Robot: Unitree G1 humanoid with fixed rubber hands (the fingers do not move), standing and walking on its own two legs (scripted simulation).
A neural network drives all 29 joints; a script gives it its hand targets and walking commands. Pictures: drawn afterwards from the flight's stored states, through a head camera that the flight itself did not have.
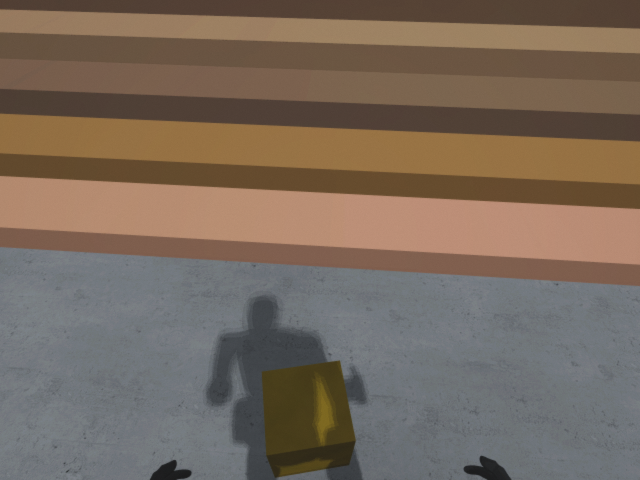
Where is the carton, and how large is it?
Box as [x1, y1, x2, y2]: [262, 361, 355, 477]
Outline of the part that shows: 339,361 262,372 266,455 275,477 340,466 349,463 355,439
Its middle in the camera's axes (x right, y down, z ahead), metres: -0.03 +0.49 +1.05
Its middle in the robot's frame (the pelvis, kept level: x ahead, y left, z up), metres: +0.39 +0.04 -0.64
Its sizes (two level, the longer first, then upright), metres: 0.210 0.200 0.250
